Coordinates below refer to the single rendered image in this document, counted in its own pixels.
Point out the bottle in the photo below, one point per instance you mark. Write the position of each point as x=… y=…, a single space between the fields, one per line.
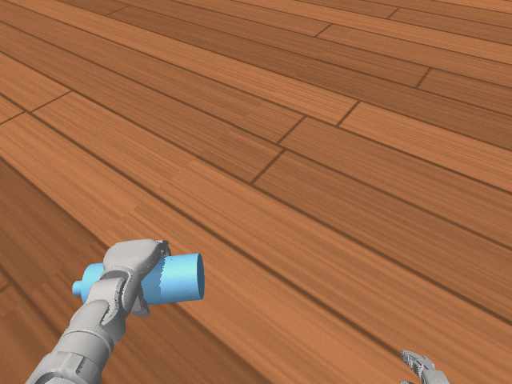
x=177 y=278

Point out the right robot hand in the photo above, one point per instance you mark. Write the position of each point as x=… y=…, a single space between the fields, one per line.
x=423 y=368

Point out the left robot arm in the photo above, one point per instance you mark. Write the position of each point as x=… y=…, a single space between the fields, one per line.
x=88 y=342

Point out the left robot hand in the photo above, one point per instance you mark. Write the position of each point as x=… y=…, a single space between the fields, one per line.
x=141 y=256

